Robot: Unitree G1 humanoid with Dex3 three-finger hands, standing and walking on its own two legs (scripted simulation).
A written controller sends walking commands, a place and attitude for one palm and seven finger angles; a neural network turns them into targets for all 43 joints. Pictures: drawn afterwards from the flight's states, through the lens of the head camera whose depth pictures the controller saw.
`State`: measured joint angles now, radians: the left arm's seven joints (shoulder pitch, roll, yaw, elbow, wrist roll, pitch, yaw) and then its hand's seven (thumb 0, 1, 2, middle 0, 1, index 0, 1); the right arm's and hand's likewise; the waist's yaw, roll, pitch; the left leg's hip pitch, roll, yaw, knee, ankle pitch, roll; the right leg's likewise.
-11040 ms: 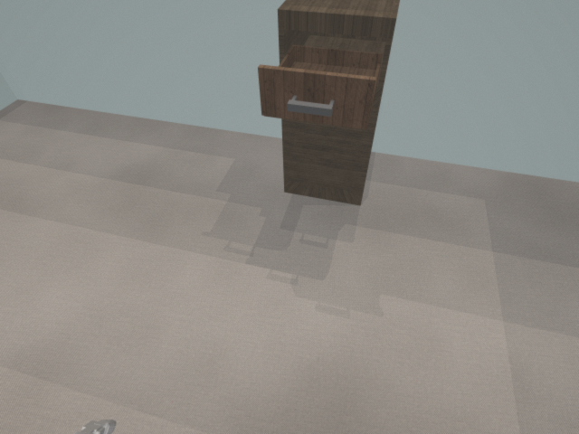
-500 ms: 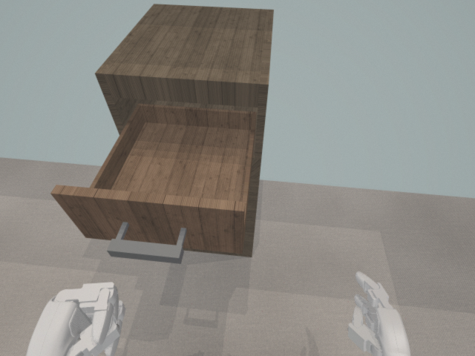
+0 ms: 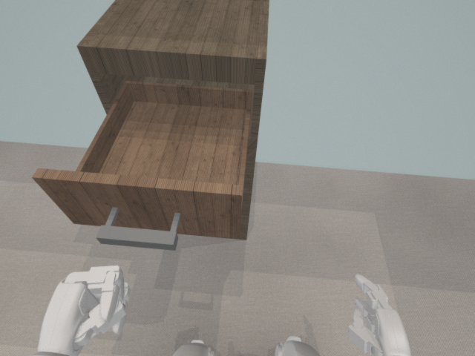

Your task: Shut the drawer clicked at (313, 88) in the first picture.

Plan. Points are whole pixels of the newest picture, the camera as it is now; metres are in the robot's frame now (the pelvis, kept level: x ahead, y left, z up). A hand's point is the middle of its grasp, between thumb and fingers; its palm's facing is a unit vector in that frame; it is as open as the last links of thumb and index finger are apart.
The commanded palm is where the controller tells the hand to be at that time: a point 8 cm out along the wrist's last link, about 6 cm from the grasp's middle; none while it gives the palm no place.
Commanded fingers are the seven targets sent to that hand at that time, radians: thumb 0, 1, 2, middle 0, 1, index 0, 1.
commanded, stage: bring the fist close to the handle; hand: left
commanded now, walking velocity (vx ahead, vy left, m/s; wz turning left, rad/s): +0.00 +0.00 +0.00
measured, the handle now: (141, 226) +0.33 +0.20 +0.01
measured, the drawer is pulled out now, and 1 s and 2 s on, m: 0.29 0.29 0.23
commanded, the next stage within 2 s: push the drawer shut in 0.90 s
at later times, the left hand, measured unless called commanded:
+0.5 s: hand (142, 288) +0.22 +0.17 +0.01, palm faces -0.04 -1.00 -0.06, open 3.3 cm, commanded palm +0.21 +0.22 +0.01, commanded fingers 0.00 0.90 0.90 -1.40 -1.60 -1.40 -1.60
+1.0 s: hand (147, 281) +0.23 +0.16 +0.00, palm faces -0.04 -1.00 -0.06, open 3.3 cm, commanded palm +0.21 +0.22 +0.01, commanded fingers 0.00 0.90 0.90 -1.40 -1.60 -1.40 -1.60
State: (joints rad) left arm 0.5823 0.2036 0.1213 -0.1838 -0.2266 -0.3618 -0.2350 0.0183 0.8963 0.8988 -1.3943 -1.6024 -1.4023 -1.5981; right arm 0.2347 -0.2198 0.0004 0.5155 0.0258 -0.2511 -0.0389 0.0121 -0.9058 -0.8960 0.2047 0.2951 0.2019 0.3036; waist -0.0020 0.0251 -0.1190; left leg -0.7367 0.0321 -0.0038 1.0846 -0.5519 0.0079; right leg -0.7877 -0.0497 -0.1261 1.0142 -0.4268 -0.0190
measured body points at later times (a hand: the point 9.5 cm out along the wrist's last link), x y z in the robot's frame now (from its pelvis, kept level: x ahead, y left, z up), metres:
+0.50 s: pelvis -0.01 +0.00 -0.03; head +0.08 +0.01 +0.41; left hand +0.22 +0.22 +0.01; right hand +0.18 -0.23 -0.11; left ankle -0.01 +0.11 -0.67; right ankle +0.04 -0.12 -0.67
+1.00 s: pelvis +0.00 +0.00 -0.03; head +0.09 +0.01 +0.41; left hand +0.23 +0.22 +0.01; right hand +0.19 -0.24 -0.11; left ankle -0.01 +0.11 -0.67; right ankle +0.04 -0.12 -0.67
